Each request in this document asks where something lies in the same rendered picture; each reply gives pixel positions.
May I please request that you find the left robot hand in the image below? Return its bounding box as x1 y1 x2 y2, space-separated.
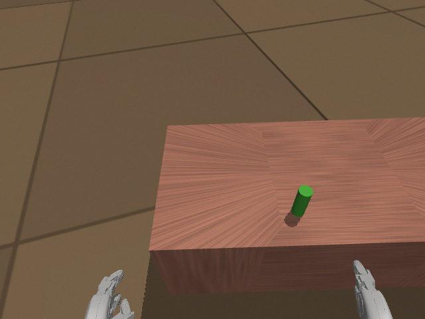
84 270 134 319

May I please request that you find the can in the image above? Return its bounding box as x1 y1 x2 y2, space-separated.
292 185 313 217

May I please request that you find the right robot hand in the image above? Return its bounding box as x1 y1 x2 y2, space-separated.
353 260 393 319

